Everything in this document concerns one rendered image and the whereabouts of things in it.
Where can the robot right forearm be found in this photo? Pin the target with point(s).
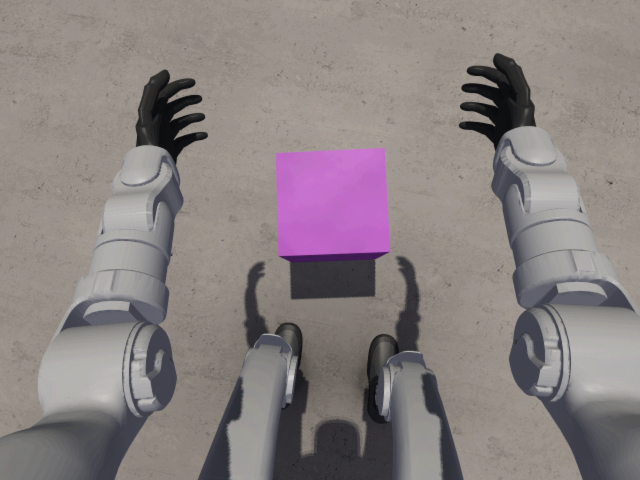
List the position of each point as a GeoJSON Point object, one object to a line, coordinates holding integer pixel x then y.
{"type": "Point", "coordinates": [556, 256]}

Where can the left robot hand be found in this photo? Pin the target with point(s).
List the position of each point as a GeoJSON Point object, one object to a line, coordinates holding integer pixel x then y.
{"type": "Point", "coordinates": [154, 127]}

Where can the robot left upper arm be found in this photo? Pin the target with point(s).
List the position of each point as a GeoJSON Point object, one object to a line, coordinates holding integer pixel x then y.
{"type": "Point", "coordinates": [98, 385]}

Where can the robot right foot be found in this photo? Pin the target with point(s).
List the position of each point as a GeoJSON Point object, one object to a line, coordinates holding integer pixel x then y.
{"type": "Point", "coordinates": [381, 349]}

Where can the robot left forearm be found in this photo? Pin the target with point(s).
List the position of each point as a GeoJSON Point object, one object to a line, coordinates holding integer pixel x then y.
{"type": "Point", "coordinates": [127, 273]}

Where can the robot left thigh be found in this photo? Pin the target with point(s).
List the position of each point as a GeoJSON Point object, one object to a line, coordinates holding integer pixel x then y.
{"type": "Point", "coordinates": [245, 442]}

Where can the carton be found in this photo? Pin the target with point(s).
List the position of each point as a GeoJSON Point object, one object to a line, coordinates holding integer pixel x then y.
{"type": "Point", "coordinates": [332, 205]}

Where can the right robot hand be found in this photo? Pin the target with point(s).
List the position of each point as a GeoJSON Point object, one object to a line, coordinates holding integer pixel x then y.
{"type": "Point", "coordinates": [515, 108]}

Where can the robot right upper arm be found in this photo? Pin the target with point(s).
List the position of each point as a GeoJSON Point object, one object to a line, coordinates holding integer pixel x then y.
{"type": "Point", "coordinates": [583, 363]}

